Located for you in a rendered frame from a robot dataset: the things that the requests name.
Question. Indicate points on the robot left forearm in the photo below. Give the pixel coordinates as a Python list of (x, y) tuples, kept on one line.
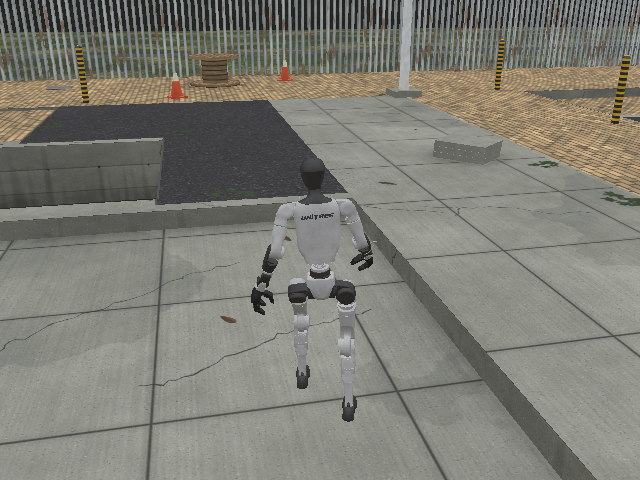
[(266, 272)]

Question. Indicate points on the robot right hand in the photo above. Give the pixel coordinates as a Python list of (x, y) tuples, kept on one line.
[(359, 258)]

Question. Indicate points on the robot left upper arm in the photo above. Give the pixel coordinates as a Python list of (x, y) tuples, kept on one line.
[(284, 213)]

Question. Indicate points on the robot right upper arm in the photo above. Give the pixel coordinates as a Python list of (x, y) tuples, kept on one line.
[(348, 209)]

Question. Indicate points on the humanoid robot torso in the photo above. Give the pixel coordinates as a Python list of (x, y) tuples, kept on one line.
[(318, 241)]

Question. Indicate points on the robot left hand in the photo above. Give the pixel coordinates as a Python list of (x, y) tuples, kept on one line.
[(257, 301)]

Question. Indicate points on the robot right forearm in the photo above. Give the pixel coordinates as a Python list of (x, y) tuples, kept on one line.
[(366, 252)]

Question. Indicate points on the humanoid robot head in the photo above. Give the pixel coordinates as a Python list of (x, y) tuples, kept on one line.
[(312, 172)]

